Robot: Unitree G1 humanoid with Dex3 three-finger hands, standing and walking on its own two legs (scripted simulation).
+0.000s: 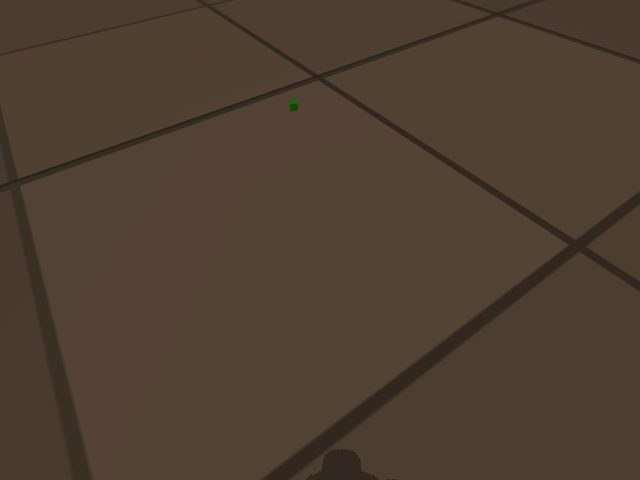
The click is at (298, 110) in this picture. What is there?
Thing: cube
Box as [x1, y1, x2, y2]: [289, 99, 297, 110]
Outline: 296,99 289,100 290,110 297,110
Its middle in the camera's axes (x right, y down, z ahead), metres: -0.18 -0.82 +2.40
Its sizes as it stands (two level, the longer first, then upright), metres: 0.050 0.050 0.050
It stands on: the floor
